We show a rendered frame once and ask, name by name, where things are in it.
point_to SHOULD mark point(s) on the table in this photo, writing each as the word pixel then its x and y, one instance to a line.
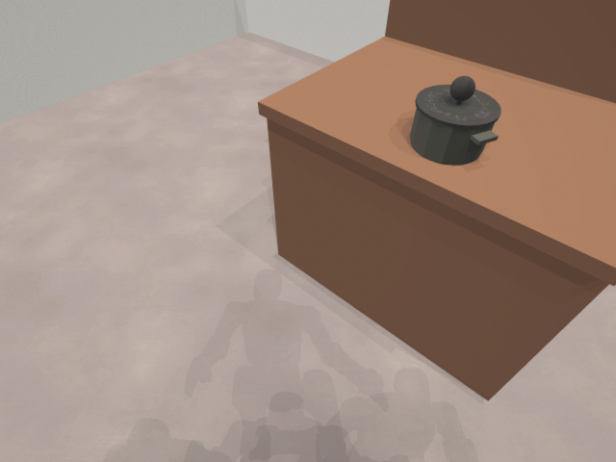
pixel 477 266

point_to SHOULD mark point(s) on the lid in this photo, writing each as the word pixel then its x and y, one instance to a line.
pixel 436 103

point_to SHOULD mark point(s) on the pot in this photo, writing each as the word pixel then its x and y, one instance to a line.
pixel 448 145

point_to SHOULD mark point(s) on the knob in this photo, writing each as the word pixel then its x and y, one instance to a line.
pixel 462 88

